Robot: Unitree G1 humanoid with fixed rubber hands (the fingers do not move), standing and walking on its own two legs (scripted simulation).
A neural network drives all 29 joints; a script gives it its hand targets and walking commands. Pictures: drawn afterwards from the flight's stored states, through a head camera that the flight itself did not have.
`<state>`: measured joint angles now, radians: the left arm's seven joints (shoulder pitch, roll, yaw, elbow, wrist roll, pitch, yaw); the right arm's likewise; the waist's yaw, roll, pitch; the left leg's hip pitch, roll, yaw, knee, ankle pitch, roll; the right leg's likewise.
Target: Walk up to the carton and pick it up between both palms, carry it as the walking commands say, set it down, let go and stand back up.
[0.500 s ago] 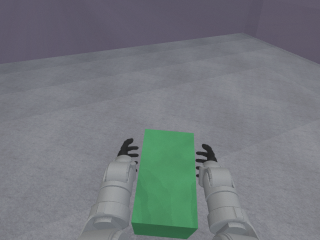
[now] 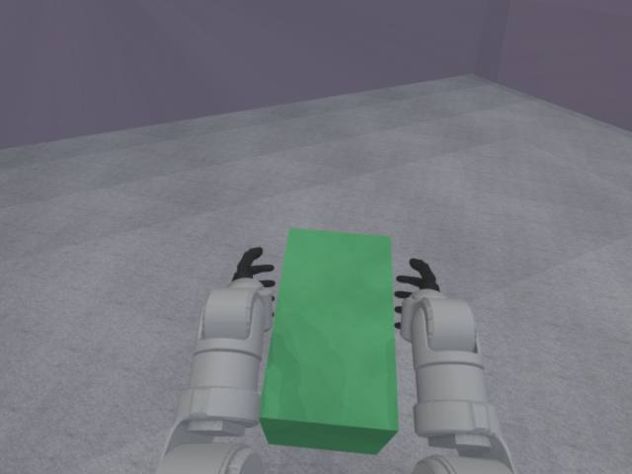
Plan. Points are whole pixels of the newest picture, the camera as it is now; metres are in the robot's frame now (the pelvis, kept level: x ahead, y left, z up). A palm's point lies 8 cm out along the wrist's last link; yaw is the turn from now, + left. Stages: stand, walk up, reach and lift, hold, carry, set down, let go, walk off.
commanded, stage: carry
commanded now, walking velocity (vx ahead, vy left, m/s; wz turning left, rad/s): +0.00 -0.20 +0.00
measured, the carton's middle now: (331, 337) +0.33 +0.00 +0.01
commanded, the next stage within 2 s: none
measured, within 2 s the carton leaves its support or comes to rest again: neither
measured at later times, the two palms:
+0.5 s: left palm (240, 301) +0.31 +0.11 +0.12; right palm (426, 307) +0.30 -0.12 +0.11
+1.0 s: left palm (230, 309) +0.29 +0.12 +0.12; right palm (422, 313) +0.29 -0.11 +0.12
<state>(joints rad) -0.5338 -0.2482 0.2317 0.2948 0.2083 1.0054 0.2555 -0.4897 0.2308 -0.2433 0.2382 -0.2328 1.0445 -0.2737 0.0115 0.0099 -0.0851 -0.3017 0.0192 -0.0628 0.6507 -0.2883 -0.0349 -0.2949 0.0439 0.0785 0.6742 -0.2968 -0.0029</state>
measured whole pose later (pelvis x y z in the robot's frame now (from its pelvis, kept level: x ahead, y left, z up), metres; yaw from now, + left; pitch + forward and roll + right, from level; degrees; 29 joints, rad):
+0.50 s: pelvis +0.01 -0.01 +0.00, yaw +1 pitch -1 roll +0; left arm -0.47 -0.23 0.19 0.07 0.15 1.21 0.29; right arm -0.45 0.22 -0.15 0.06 -0.13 1.23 -0.31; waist -0.01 -0.01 -0.11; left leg -0.32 0.03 -0.04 0.64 -0.30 -0.05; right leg -0.35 0.04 0.04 0.66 -0.29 -0.03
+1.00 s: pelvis -0.01 +0.00 +0.00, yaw +1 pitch -2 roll +0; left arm -0.47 -0.22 0.19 0.06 0.15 1.21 0.28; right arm -0.45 0.22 -0.15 0.06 -0.13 1.22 -0.31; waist -0.01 -0.01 -0.11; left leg -0.33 0.03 -0.04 0.63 -0.27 -0.05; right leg -0.34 0.04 0.04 0.62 -0.25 -0.02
